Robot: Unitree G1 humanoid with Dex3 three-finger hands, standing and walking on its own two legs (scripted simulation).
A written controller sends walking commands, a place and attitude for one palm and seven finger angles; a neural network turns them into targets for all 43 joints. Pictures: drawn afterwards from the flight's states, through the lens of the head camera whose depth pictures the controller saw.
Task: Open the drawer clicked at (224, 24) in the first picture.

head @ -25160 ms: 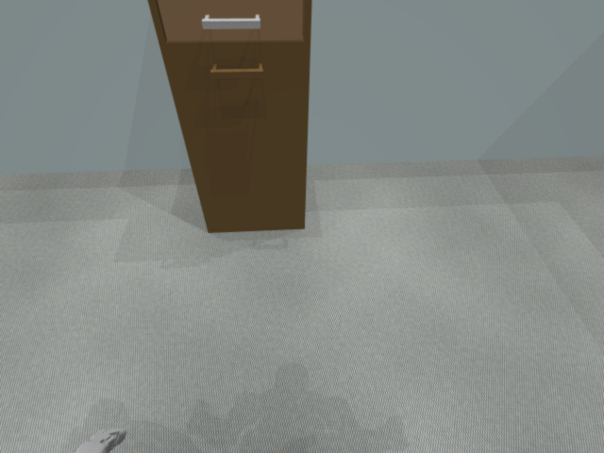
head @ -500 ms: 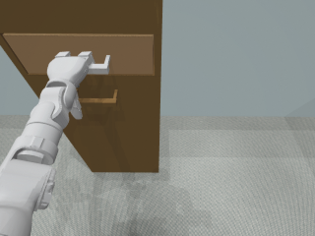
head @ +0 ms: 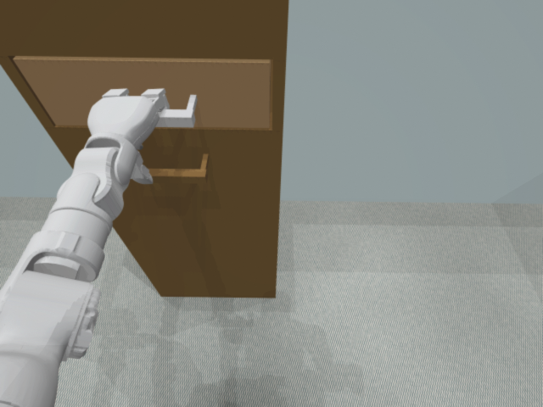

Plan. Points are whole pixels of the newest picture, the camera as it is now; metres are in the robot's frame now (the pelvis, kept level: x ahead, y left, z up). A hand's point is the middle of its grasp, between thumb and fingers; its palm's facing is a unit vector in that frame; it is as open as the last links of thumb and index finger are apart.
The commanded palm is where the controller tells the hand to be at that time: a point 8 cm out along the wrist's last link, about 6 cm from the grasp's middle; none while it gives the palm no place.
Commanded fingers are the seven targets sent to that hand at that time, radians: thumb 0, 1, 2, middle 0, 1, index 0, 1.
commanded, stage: close the thumb around the handle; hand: left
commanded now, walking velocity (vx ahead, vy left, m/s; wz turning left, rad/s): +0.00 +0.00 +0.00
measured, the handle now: (148, 109) +0.54 +0.19 +0.14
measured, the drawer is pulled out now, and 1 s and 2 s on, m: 0.00 0.01 0.02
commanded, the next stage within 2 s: pull the drawer open in 0.40 s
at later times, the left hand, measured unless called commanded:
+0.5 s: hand (139, 147) +0.48 +0.20 +0.12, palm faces +0.00 -0.04 -1.00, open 5.8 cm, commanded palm +0.45 +0.20 +0.17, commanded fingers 0.00 0.90 0.90 -0.40 -1.35 -0.40 -1.35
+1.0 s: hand (136, 152) +0.47 +0.20 +0.12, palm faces -0.01 -0.05 -1.00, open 5.7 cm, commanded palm +0.45 +0.21 +0.17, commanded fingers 0.00 0.90 0.90 -0.40 -1.35 -0.40 -1.35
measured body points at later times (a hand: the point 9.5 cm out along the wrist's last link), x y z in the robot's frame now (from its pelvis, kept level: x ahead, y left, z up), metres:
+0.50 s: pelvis +0.00 +0.01 +0.00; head +0.05 +0.00 +0.45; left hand +0.47 +0.20 +0.17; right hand +0.05 -0.26 -0.13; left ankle +0.00 +0.07 -0.72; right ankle -0.05 -0.08 -0.72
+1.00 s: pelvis +0.01 +0.00 +0.00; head +0.06 +0.00 +0.45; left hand +0.46 +0.20 +0.17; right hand +0.11 -0.26 -0.12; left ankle +0.00 +0.07 -0.72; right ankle -0.05 -0.08 -0.72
